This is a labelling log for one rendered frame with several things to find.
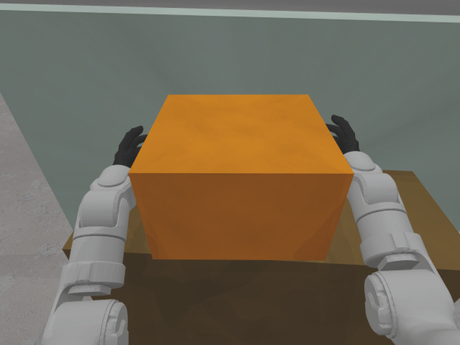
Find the carton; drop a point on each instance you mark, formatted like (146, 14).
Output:
(240, 177)

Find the right robot forearm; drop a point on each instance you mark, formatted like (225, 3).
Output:
(388, 239)

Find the left robot forearm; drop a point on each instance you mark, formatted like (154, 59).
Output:
(96, 258)

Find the left robot hand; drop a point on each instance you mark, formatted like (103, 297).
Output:
(128, 149)

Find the right robot hand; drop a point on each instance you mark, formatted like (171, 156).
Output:
(345, 135)

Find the left robot upper arm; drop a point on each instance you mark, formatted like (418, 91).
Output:
(89, 322)

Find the right robot upper arm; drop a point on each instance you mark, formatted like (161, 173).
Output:
(410, 307)

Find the pedestal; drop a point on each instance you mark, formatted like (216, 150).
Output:
(271, 302)

